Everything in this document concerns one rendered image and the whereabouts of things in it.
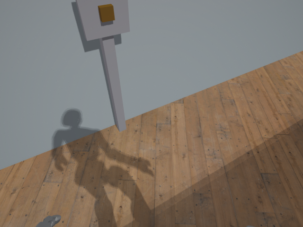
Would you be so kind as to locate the robot left hand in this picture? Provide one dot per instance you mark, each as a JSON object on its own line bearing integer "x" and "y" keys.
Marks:
{"x": 49, "y": 221}

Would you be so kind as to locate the panel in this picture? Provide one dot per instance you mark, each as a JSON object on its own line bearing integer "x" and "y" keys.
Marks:
{"x": 94, "y": 28}

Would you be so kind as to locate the button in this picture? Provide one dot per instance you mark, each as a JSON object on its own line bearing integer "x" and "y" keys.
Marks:
{"x": 106, "y": 12}

